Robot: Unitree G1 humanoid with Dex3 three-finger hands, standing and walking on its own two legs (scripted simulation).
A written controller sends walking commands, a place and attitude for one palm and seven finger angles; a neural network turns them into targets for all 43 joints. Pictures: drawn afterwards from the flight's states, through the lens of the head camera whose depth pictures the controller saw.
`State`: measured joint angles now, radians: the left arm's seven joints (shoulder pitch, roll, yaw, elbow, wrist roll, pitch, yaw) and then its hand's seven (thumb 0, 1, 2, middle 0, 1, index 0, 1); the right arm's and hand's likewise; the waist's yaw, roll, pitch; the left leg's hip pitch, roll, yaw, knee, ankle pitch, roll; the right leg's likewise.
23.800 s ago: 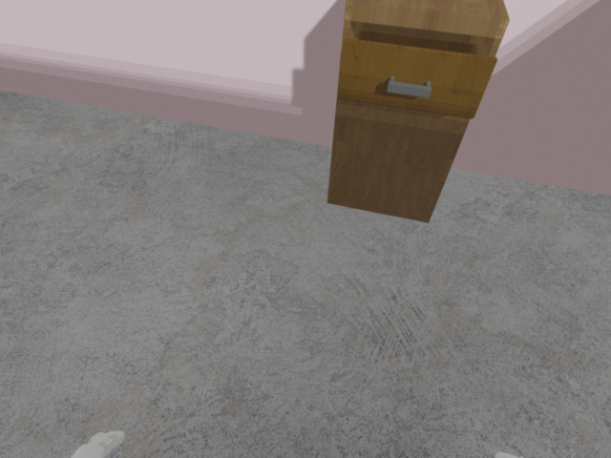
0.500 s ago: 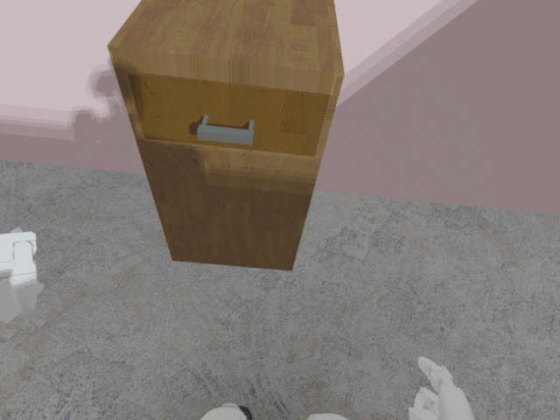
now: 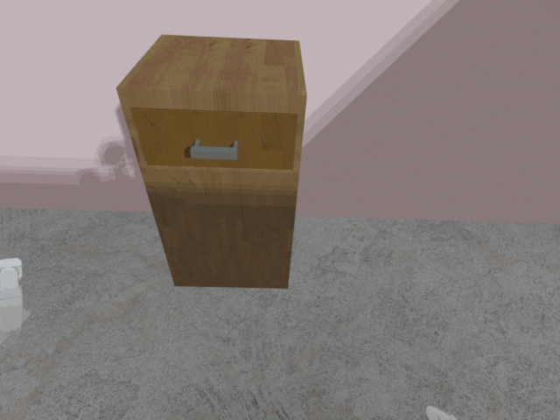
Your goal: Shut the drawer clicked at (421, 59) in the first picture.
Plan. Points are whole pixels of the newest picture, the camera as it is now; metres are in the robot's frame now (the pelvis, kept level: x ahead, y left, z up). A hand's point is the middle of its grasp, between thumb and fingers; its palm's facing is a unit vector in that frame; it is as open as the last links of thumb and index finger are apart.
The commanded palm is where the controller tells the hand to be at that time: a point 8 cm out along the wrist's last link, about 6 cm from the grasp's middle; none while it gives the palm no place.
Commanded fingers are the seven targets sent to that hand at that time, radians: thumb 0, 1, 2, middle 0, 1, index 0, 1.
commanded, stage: stop stepping back and stand still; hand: left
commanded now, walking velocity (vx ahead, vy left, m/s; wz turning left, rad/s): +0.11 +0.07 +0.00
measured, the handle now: (215, 148) +0.80 +0.24 -0.04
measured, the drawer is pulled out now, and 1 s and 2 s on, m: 0.00 0.00 0.00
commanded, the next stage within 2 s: let the arm hang, fingers relaxed in 0.86 s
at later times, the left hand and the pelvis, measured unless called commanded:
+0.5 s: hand out of the picture +0.13 +0.29 +0.15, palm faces +0.45 -0.79 -0.41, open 3.2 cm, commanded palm +0.07 +0.31 +0.19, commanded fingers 0.00 0.90 0.90 -1.40 -1.60 -1.40 -1.60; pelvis -0.06 +0.03 +0.00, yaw +1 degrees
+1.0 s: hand out of the picture +0.10 +0.29 +0.12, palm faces +0.35 -0.83 -0.43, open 3.2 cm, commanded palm none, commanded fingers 0.00 0.90 0.90 -1.28 -1.47 -1.28 -1.47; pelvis -0.09 +0.03 +0.01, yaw +3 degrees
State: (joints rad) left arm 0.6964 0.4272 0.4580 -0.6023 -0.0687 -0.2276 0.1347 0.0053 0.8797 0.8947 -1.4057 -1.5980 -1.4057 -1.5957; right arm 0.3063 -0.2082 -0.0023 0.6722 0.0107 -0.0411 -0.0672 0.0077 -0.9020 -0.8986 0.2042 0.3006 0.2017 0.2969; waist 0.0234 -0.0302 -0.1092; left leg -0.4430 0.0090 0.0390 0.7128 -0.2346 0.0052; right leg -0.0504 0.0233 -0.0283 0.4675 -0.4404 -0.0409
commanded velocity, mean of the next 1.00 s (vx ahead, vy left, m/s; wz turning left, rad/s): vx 0.00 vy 0.00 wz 0.00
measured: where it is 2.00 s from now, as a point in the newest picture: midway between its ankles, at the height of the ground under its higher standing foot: outside the picture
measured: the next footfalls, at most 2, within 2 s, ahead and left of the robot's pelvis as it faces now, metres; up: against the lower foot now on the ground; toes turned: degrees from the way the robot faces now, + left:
left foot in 0.02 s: +0.02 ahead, +0.12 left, +0.00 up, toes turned +2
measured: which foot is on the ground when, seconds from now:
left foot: up 0.00-0.00, down 0.02-1.00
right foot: down 0.00-1.00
